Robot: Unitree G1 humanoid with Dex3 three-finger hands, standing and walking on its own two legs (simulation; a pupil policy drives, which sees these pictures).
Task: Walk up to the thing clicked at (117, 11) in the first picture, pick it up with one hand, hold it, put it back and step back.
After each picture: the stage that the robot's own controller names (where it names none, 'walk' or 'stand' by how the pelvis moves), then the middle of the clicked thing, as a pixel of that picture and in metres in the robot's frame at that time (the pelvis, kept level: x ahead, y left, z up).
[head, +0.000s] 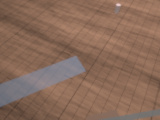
stand; (117, 8) +1.99 -0.56 -0.72
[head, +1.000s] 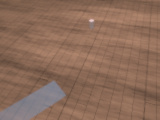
walk; (91, 24) +1.91 -0.07 -0.68
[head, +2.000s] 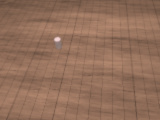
walk; (58, 43) +1.26 +0.28 -0.70
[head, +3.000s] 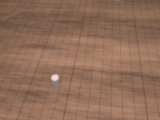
walk; (56, 81) +0.78 +0.26 -0.71
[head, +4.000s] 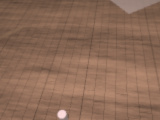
walk; (63, 116) +0.47 +0.21 -0.71
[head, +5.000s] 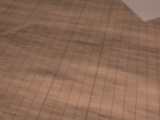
stand; out of the picture +0.35 +0.14 -0.71
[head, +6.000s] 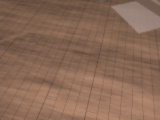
stand; out of the picture +0.34 +0.13 -0.72
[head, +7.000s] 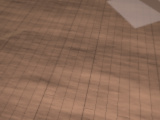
stand; out of the picture +0.33 +0.15 -0.73
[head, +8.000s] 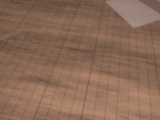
stand; out of the picture +0.33 +0.15 -0.73
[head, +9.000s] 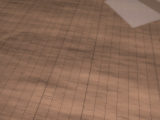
stand; out of the picture +0.32 +0.15 -0.73
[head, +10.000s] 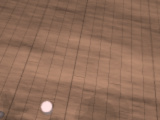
go down; (47, 108) +0.35 +0.15 -0.60
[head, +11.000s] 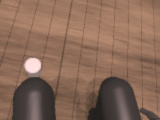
go down; (33, 68) +0.40 +0.18 -0.30
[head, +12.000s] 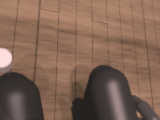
close in; (2, 61) +0.39 +0.21 -0.25
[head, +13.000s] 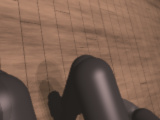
close; out of the picture +0.39 +0.22 -0.22
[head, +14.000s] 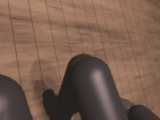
close; out of the picture +0.40 +0.24 -0.22
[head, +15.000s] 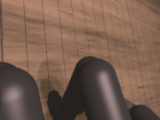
lift; out of the picture +0.34 +0.22 -0.22
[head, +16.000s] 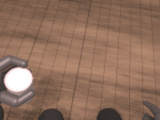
lift; (21, 87) +0.31 +0.19 +0.01
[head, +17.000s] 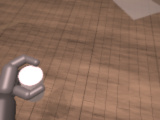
hold; (32, 84) +0.32 +0.16 +0.04
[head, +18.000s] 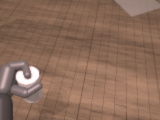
hold; (30, 85) +0.32 +0.17 +0.01
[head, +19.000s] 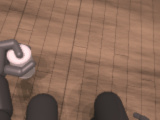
crouch; (22, 62) +0.39 +0.19 -0.08
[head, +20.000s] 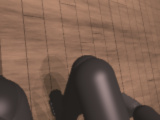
lower; out of the picture +0.40 +0.26 -0.22
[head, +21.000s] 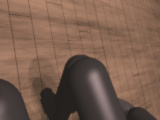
lower; out of the picture +0.42 +0.27 -0.23
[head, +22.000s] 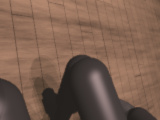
lower; out of the picture +0.41 +0.27 -0.23
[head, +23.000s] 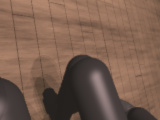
lower; out of the picture +0.41 +0.27 -0.23
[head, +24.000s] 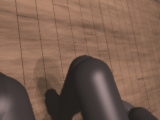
loosen; out of the picture +0.40 +0.24 -0.23
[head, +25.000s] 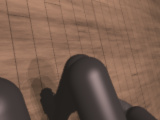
withdraw; out of the picture +0.39 +0.24 -0.23
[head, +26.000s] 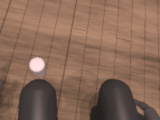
walk; (38, 67) +0.42 +0.18 -0.35
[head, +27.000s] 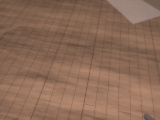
stand; out of the picture +0.34 +0.13 -0.66
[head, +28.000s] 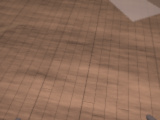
stand; out of the picture +0.36 +0.15 -0.66
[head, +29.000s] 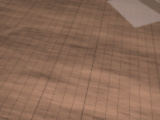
stand; out of the picture +0.37 +0.14 -0.69
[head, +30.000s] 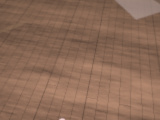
walk; out of the picture +0.38 +0.13 -0.71
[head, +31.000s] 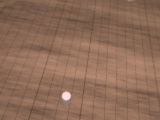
walk; (66, 98) +0.51 +0.04 -0.70
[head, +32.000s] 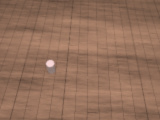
walk; (50, 66) +0.75 +0.23 -0.68
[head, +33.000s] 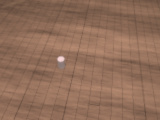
stand; (61, 62) +0.97 +0.19 -0.71
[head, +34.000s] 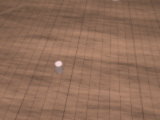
stand; (59, 67) +0.97 +0.20 -0.73
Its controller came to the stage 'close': yes
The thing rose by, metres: 0.73
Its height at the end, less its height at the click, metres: +0.00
